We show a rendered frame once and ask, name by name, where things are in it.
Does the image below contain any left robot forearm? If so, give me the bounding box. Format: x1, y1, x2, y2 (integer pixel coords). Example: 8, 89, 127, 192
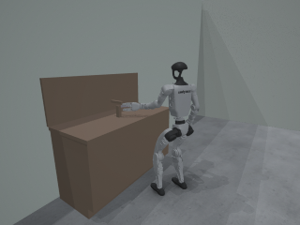
140, 101, 158, 110

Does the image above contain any robot left hand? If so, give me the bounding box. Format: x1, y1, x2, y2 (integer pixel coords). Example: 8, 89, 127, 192
122, 102, 141, 112

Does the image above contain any robot right upper arm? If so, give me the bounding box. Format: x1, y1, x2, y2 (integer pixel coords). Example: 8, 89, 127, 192
189, 83, 200, 111

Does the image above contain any humanoid robot head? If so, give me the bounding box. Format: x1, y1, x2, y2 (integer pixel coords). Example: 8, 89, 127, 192
171, 62, 188, 85

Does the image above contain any right robot forearm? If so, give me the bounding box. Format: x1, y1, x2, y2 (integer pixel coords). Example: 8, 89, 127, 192
187, 109, 200, 124

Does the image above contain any counter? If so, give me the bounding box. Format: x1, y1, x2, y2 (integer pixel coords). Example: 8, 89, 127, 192
39, 72, 170, 219

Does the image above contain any robot torso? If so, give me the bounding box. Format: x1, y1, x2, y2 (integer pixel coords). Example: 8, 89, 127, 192
168, 82, 192, 138

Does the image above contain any robot left upper arm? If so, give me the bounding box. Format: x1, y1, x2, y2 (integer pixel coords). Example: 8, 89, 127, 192
155, 84, 174, 108

